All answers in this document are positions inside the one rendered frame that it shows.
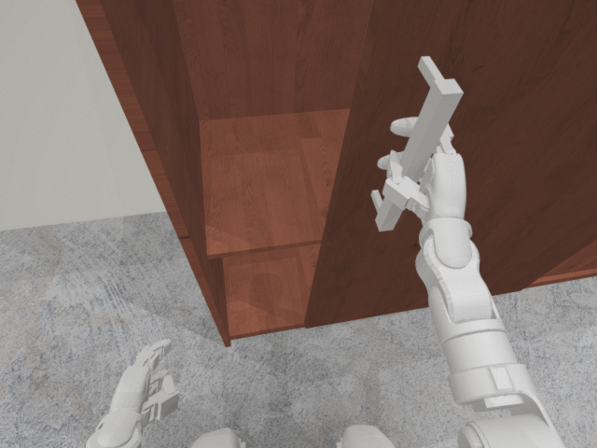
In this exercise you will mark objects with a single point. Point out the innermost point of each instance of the left robot hand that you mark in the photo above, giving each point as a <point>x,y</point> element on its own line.
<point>138,391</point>

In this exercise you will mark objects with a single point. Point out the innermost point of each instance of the robot right upper arm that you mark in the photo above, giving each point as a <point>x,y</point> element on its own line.
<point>516,431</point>

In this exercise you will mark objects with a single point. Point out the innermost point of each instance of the wardrobe door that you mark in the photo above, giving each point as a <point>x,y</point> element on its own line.
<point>584,259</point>
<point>526,128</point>

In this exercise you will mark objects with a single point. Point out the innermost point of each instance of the right robot forearm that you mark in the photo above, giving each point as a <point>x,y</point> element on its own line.
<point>483,366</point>

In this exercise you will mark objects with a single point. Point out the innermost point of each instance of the left robot forearm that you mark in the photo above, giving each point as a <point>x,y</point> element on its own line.
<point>118,429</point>

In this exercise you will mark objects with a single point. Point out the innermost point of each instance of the right robot hand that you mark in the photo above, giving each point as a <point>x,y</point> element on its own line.
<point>442,180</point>

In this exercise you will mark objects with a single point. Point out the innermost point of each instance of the handle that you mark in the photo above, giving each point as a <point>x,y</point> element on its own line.
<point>443,97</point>

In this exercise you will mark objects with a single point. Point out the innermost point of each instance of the right robot thigh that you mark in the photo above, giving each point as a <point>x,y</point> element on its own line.
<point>364,436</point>

